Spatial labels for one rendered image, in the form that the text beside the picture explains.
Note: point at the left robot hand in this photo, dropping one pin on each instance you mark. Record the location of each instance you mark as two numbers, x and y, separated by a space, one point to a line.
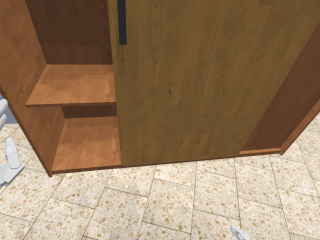
13 167

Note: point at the wardrobe door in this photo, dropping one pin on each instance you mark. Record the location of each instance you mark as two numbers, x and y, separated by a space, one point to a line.
296 96
196 76

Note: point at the handle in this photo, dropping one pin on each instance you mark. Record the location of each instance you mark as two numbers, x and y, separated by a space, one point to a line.
121 9

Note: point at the right robot hand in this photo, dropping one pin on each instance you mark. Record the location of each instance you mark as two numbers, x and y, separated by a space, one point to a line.
239 234

